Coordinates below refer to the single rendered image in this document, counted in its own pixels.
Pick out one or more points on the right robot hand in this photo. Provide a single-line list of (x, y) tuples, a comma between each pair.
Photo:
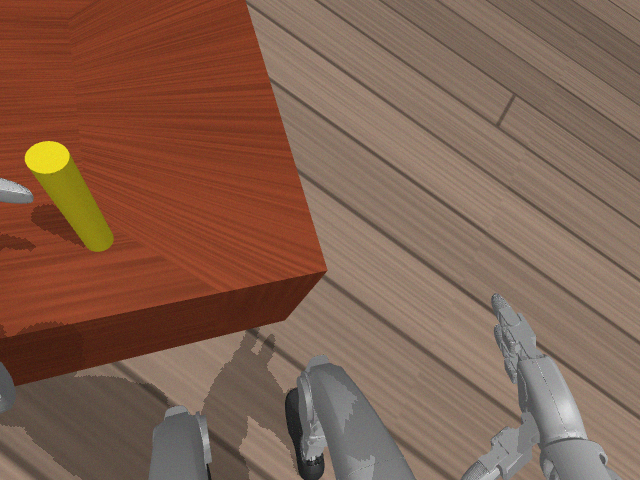
[(549, 411)]

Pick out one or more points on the right robot arm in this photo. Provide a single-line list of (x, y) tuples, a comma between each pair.
[(575, 459)]

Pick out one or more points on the right robot foot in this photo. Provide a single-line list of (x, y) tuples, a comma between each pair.
[(308, 470)]

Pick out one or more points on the left robot arm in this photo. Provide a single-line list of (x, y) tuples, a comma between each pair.
[(7, 390)]

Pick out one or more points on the left robot hand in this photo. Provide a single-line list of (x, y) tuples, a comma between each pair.
[(12, 192)]

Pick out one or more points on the can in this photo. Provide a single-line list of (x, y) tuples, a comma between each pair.
[(54, 168)]

